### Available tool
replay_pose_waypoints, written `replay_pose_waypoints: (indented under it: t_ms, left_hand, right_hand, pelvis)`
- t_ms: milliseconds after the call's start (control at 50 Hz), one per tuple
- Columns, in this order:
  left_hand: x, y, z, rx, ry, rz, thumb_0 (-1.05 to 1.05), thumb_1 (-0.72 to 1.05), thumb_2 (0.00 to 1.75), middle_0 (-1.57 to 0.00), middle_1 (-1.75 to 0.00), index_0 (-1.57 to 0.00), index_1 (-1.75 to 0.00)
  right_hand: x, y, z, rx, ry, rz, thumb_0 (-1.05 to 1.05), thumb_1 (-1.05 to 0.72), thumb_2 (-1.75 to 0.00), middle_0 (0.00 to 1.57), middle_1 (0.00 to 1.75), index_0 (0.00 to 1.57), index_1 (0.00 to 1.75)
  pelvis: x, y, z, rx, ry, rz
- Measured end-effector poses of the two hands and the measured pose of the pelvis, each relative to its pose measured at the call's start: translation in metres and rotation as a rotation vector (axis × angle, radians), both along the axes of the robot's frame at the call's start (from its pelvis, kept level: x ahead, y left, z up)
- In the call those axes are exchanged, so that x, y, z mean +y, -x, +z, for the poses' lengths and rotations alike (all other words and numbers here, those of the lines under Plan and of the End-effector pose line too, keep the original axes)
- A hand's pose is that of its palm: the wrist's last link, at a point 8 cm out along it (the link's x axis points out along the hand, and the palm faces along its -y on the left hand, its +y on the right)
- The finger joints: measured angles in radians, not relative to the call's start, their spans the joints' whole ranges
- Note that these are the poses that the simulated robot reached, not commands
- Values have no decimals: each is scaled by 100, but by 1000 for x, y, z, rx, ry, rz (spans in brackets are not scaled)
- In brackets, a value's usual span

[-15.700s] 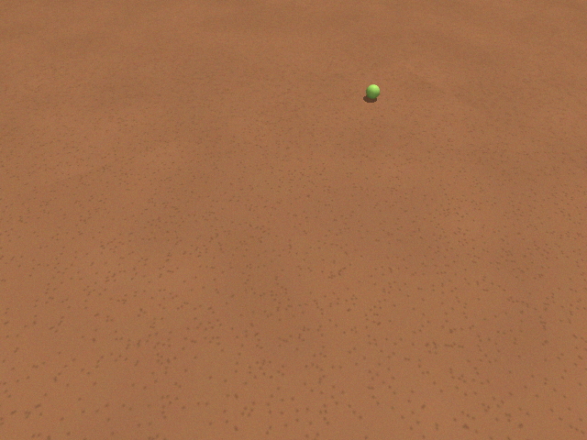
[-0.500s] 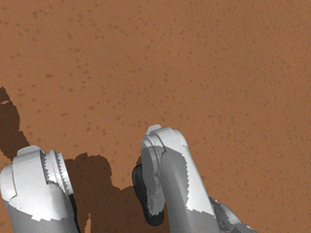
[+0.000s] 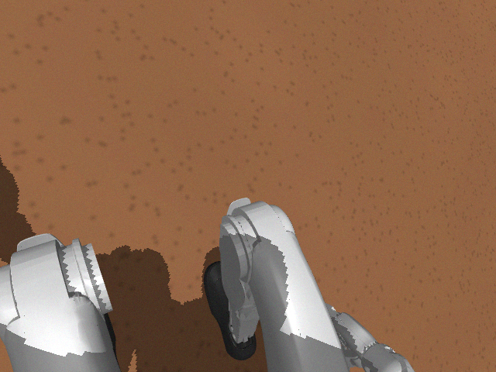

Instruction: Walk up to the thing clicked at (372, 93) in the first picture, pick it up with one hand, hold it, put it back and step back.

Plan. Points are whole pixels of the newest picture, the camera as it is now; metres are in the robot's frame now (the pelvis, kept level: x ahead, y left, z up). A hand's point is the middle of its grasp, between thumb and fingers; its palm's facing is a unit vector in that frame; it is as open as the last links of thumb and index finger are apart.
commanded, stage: close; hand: left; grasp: from above
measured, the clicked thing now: out of the picture +0.40 +0.36 -0.26
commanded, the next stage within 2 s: settle in 1.50 s
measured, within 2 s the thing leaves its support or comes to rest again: leaves its support in 1.88 s
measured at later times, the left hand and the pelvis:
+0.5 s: hand out of the picture +0.39 +0.36 -0.24, palm faces -0.42 -0.21 -0.88, open 12.6 cm; pelvis +0.00 +0.00 +0.00, yaw -1 degrees
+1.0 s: hand out of the picture +0.38 +0.36 -0.24, palm faces -0.42 -0.18 -0.89, open 10.3 cm; pelvis +0.00 +0.00 +0.00, yaw -1 degrees
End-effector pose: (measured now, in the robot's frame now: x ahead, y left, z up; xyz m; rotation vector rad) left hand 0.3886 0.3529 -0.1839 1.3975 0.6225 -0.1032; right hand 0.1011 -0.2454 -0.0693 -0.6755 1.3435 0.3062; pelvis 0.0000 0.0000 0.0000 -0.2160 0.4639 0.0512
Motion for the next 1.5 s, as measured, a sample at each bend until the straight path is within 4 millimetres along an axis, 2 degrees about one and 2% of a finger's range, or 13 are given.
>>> replay_pose_waypoints:
  t_ms: [180, 460, 820, 1040, 1500]
  left_hand:
    - [8, -1, 0, 6, -18, 16, 0, -44, 94, -9, -104, -11, -102]
    - [16, -4, 0, 9, -1, 20, 0, -28, 83, -18, -102, -22, -98]
    - [10, 2, 0, -2, -4, -10, 0, -3, 72, -36, -93, -41, -88]
    - [11, -2, 0, 1, -17, 0, -1, 0, 60, -43, -84, -53, -81]
    - [12, -4, 1, 2, -1, 12, -1, 0, 51, -52, -74, -62, -71]
  right_hand:
    - [2, 5, 1, 16, -11, 7, 0, -89, -90, 20, 30, 20, 30]
    - [-1, 13, 7, 41, 13, 19, 0, -89, -90, 20, 30, 20, 30]
    - [1, 8, 6, 16, 9, 49, 0, -89, -90, 20, 30, 20, 30]
    - [0, 8, 5, 15, -1, 39, 0, -89, -90, 20, 30, 20, 30]
    - [0, 13, 6, 28, 6, 40, 0, -89, -90, 20, 30, 20, 30]
  pelvis:
    - [1, -1, 0, -4, 4, -1]
    - [1, 1, 0, -15, 12, -4]
    - [1, 3, -2, -28, 12, -8]
    - [1, 2, -2, -20, 8, -8]
    - [1, 3, -2, -26, 11, -8]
